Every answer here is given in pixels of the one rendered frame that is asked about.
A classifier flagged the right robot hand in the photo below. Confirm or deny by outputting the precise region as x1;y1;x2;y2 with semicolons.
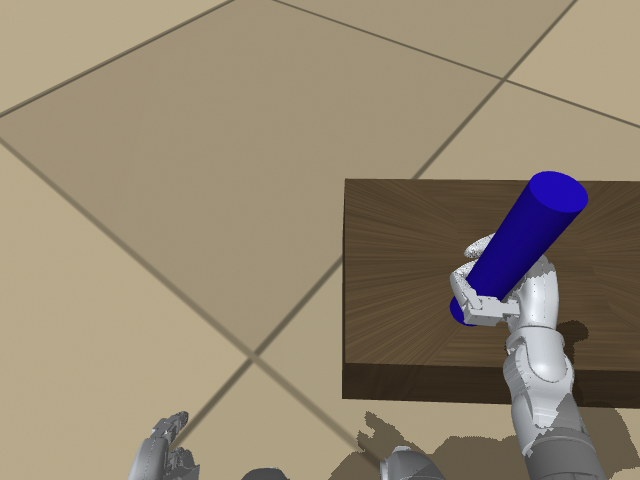
450;233;559;334

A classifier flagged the right robot arm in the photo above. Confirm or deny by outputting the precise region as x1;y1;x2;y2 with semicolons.
503;325;608;480

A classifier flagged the can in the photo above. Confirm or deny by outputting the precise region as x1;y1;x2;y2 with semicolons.
450;171;588;326

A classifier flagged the left robot hand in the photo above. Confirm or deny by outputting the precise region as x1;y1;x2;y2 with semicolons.
128;411;200;480

